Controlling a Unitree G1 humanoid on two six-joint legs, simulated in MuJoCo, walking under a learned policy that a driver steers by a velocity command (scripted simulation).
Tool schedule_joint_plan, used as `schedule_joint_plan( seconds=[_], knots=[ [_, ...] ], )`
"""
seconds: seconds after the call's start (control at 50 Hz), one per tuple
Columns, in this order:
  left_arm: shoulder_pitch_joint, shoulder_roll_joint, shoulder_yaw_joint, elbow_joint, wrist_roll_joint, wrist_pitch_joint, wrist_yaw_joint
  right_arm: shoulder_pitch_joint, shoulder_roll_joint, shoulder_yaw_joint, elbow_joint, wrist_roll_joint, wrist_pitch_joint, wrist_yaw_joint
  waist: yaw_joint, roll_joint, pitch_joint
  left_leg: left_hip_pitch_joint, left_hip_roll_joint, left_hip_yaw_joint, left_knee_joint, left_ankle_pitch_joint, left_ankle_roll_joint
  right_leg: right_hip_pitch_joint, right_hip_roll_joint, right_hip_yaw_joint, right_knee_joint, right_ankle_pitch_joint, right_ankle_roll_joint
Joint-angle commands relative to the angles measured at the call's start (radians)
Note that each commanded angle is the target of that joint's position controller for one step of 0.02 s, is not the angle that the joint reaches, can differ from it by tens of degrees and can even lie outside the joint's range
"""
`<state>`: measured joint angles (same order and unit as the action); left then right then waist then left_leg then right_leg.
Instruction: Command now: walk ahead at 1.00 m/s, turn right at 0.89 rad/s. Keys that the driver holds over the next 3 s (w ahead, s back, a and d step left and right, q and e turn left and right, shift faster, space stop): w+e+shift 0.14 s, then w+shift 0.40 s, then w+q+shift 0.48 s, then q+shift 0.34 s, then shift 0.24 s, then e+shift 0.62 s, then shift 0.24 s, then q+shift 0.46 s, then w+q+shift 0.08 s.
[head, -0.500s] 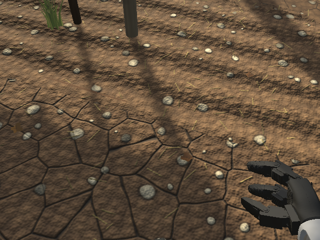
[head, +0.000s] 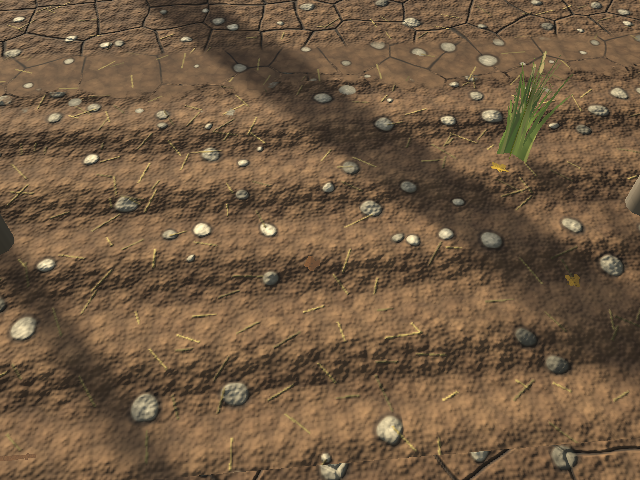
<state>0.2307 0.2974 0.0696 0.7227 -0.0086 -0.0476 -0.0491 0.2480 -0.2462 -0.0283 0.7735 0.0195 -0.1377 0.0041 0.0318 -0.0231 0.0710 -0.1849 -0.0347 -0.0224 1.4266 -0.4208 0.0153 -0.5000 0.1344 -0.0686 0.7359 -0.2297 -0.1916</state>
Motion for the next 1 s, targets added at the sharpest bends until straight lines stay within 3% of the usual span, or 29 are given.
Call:
schedule_joint_plan(
  seconds=[0.02, 0.04, 0.08, 0.14, 0.18, 0.26, 0.3, 0.32, 0.34, 0.36, 0.38, 0.4, 0.42, 0.44, 0.46, 0.5, 0.6, 0.7, 0.74, 0.78, 0.8, 0.82, 0.84, 0.86, 0.88, 0.9, 0.92, 0.96, 1.0],
  knots=[
    [0.138, 0.100, 0.025, -0.044, 0.009, -0.044, -0.001, -0.107, -0.112, -0.010, -0.194, 0.001, -0.064, 0.002, -0.020, 0.159, -0.097, -0.612, 0.059, -0.141, 0.001, 0.062, 0.044, 0.514, -0.322, 0.826, -0.521, -0.325, -0.198],
    [0.079, 0.111, 0.026, -0.063, 0.010, -0.049, 0.007, -0.076, -0.109, -0.013, -0.187, -0.019, -0.050, -0.001, -0.066, 0.142, -0.057, -0.539, 0.074, -0.151, -0.063, 0.081, 0.015, 0.370, -0.272, 0.762, -0.516, -0.231, -0.199],
    [0.048, 0.087, 0.018, -0.074, -0.005, -0.047, 0.022, -0.073, -0.132, -0.024, -0.188, -0.028, -0.021, -0.011, -0.096, 0.116, -0.010, -0.465, 0.110, -0.133, -0.216, 0.096, -0.034, 0.217, -0.198, 0.615, -0.529, -0.091, -0.173],
    [0.067, 0.084, 0.018, -0.067, -0.023, -0.039, 0.059, -0.284, -0.067, -0.001, -0.271, -0.050, -0.012, -0.014, -0.030, 0.069, 0.048, -0.306, 0.081, -0.040, -0.587, 0.319, -0.085, 0.000, -0.094, 0.436, -0.527, 0.061, -0.119],
    [0.120, 0.096, 0.025, -0.040, -0.023, -0.029, 0.067, -0.343, -0.033, 0.005, -0.292, -0.036, -0.010, -0.005, 0.033, 0.001, 0.013, -0.153, 0.041, 0.011, -0.771, 0.557, -0.097, -0.045, -0.080, 0.383, -0.514, 0.029, -0.066],
    [0.225, 0.062, 0.024, 0.015, -0.036, -0.024, 0.068, -0.383, -0.098, -0.026, -0.308, 0.004, -0.014, 0.002, 0.079, -0.064, -0.010, -0.198, 0.055, -0.041, -0.934, 0.575, -0.075, 0.263, -0.164, 0.453, -0.411, 0.048, -0.026],
    [0.210, 0.088, 0.034, 0.019, -0.016, -0.011, 0.065, -0.246, -0.159, -0.064, -0.281, 0.007, -0.022, 0.002, -0.011, -0.087, -0.095, -0.102, 0.027, -0.009, -0.932, 0.453, -0.023, 0.406, -0.190, 0.439, -0.239, 0.440, 0.009],
    [0.156, 0.112, 0.036, 0.000, 0.012, -0.007, 0.054, -0.066, -0.190, -0.084, -0.251, 0.016, -0.018, -0.005, -0.125, -0.112, -0.207, 0.081, 0.041, 0.003, -0.873, 0.388, 0.013, 0.388, -0.183, 0.402, -0.051, 0.631, 0.040],
    [0.091, 0.057, 0.012, -0.043, 0.041, -0.012, 0.044, 0.210, -0.228, -0.090, -0.205, 0.010, -0.007, -0.016, -0.249, -0.051, -0.377, 0.430, 0.165, -0.149, -0.771, 0.237, 0.058, 0.177, -0.156, 0.367, 0.308, 0.520, 0.063],
    [0.347, -0.082, -0.026, -0.047, -0.032, -0.030, 0.035, 0.253, -0.328, -0.105, -0.139, -0.024, -0.008, 0.012, -0.089, 0.523, -0.532, 0.712, 0.414, -0.813, -1.048, -0.204, 0.255, -0.164, 0.002, 0.284, 0.681, -0.258, 0.126],
    [0.306, -0.001, -0.029, -0.013, -0.065, -0.029, 0.044, 0.250, -0.211, -0.086, -0.149, -0.017, -0.007, 0.019, -0.143, 0.422, -0.435, 0.685, 0.422, -0.977, -1.155, -0.505, 0.249, -0.320, -0.083, 0.274, 0.754, -0.222, 0.111],
    [0.125, 0.056, -0.019, -0.044, -0.050, -0.032, 0.044, 0.191, -0.139, -0.071, -0.143, -0.017, 0.005, 0.010, -0.176, 0.238, -0.249, 0.544, 0.378, -0.797, -1.158, -0.376, 0.216, -0.375, -0.116, 0.234, 0.755, -0.158, 0.104],
    [0.002, 0.051, -0.023, -0.077, -0.028, -0.042, 0.045, 0.160, -0.145, -0.068, -0.130, -0.030, 0.012, 0.011, -0.164, 0.048, -0.151, 0.385, 0.325, -0.644, -1.154, -0.149, 0.191, -0.336, -0.140, 0.211, 0.707, -0.114, 0.102],
    [-0.071, 0.034, -0.024, -0.103, -0.009, -0.053, 0.043, 0.142, -0.139, -0.065, -0.113, -0.038, 0.010, 0.019, -0.137, 0.002, -0.086, 0.271, 0.281, -0.536, -1.154, -0.009, 0.190, -0.315, -0.160, 0.206, 0.633, -0.096, 0.099],
    [-0.065, 0.018, -0.023, -0.110, -0.011, -0.054, 0.037, 0.120, -0.103, -0.050, -0.098, -0.046, 0.004, 0.023, -0.087, 0.045, -0.078, 0.200, 0.250, -0.457, -1.167, 0.056, 0.186, -0.265, -0.194, 0.214, 0.573, -0.078, 0.094],
    [-0.040, -0.003, -0.028, -0.101, -0.022, -0.041, 0.031, 0.113, -0.045, -0.030, -0.072, -0.024, 0.003, 0.036, -0.046, 0.094, -0.065, 0.142, 0.219, -0.375, -1.202, 0.129, 0.191, -0.237, -0.220, 0.192, 0.489, -0.079, 0.098],
    [-0.239, -0.021, -0.054, -0.181, 0.014, -0.062, 0.016, 0.168, -0.111, -0.036, -0.026, -0.002, 0.005, 0.011, -0.059, 0.046, 0.048, 0.002, 0.201, -0.269, -1.293, 0.334, 0.213, -0.260, -0.242, 0.134, 0.144, 0.185, 0.160],
    [-0.402, 0.017, -0.040, -0.222, -0.006, -0.091, -0.005, 0.275, -0.146, -0.037, 0.024, 0.024, 0.022, -0.011, -0.102, 0.079, 0.063, -0.012, 0.203, -0.214, -1.332, 0.415, 0.182, 0.055, -0.140, 0.101, -0.188, 0.387, 0.189],
    [-0.355, 0.069, -0.014, -0.217, -0.011, -0.097, 0.002, 0.301, -0.152, -0.036, 0.049, 0.018, 0.039, -0.016, -0.058, 0.126, 0.000, 0.113, 0.215, -0.207, -1.192, 0.726, 0.148, 0.140, -0.107, 0.093, -0.228, 0.297, 0.167],
    [-0.078, 0.135, 0.025, -0.170, -0.018, -0.090, 0.025, 0.256, -0.198, -0.042, 0.045, -0.010, 0.058, -0.013, 0.118, 0.194, -0.182, 0.024, 0.174, -0.170, -0.815, 0.964, 0.091, 0.502, -0.124, 0.091, -0.178, 0.193, 0.122],
    [0.185, 0.196, 0.043, -0.124, -0.009, -0.075, 0.048, 0.215, -0.152, -0.027, -0.001, -0.040, 0.056, -0.014, 0.225, 0.123, -0.369, -0.215, 0.121, -0.158, -0.470, 0.726, 0.066, 0.864, -0.316, 0.274, -0.099, 0.039, 0.086],
    [0.227, 0.261, 0.051, -0.091, 0.011, -0.074, 0.029, 0.399, 0.033, 0.021, -0.023, 0.009, 0.036, -0.008, 0.091, -0.282, -0.614, -0.522, 0.017, -0.143, -0.108, -0.048, 0.035, 1.161, -0.589, 0.825, -0.256, -0.366, -0.077],
    [0.233, 0.161, 0.036, -0.085, 0.007, -0.068, 0.030, 0.308, -0.064, 0.002, -0.027, 0.054, 0.033, -0.018, 0.137, -0.290, -0.536, -0.624, 0.059, -0.157, 0.002, -0.024, 0.044, 1.078, -0.552, 0.933, -0.420, -0.530, -0.044],
    [0.181, 0.103, 0.023, -0.062, 0.000, -0.065, 0.039, 0.163, -0.111, -0.016, -0.060, 0.061, 0.035, -0.026, 0.146, -0.227, -0.317, -0.718, 0.094, -0.112, 0.031, 0.039, 0.042, 0.937, -0.518, 0.747, -0.432, -0.422, -0.002],
    [0.134, 0.082, 0.016, -0.044, 0.007, -0.062, 0.042, 0.082, -0.110, -0.017, -0.081, 0.041, 0.037, -0.027, 0.119, -0.092, -0.204, -0.698, 0.136, -0.089, 0.010, 0.091, 0.043, 0.770, -0.493, 0.602, -0.439, -0.216, 0.010],
    [0.092, 0.052, 0.010, -0.029, 0.027, -0.063, 0.039, 0.045, -0.095, -0.022, -0.096, 0.018, 0.044, -0.021, 0.075, -0.044, -0.134, -0.646, 0.164, -0.082, -0.023, 0.119, 0.045, 0.615, -0.465, 0.498, -0.462, -0.092, 0.008],
    [0.047, 0.015, 0.002, -0.015, 0.043, -0.067, 0.040, 0.063, -0.067, -0.024, -0.101, 0.023, 0.063, -0.010, 0.019, -0.069, -0.101, -0.585, 0.197, -0.097, -0.042, 0.125, 0.044, 0.504, -0.444, 0.411, -0.483, -0.030, 0.010],
    [-0.033, -0.025, -0.003, 0.008, 0.020, -0.068, 0.035, 0.064, -0.015, -0.019, -0.118, 0.041, 0.107, 0.002, -0.041, -0.090, -0.031, -0.570, 0.238, -0.098, -0.086, 0.070, 0.038, 0.376, -0.440, 0.258, -0.541, 0.025, 0.031],
    [-0.083, 0.010, 0.006, 0.013, 0.009, -0.073, 0.040, 0.018, -0.016, -0.014, -0.153, 0.024, 0.125, 0.008, -0.071, -0.062, 0.037, -0.601, 0.261, -0.091, -0.143, 0.140, 0.018, 0.293, -0.448, 0.142, -0.592, 0.134, 0.041]
  ],
)
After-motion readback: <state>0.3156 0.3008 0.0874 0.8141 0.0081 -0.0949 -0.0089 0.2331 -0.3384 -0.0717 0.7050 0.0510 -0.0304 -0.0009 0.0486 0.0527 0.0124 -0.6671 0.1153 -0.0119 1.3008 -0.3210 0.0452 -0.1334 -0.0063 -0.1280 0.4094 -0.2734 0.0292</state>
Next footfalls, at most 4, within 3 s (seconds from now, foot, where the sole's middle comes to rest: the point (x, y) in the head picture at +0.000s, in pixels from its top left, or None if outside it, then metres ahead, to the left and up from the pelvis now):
0.34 left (270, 430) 0.56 0.14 -0.74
0.80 right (435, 299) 0.89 -0.22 -0.74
1.20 left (331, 178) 1.29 0.03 -0.74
1.68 right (387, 143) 1.45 -0.13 -0.74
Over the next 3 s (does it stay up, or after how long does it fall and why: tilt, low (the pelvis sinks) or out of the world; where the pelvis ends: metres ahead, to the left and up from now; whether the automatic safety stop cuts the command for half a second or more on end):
stays up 1.31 -0.04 0.02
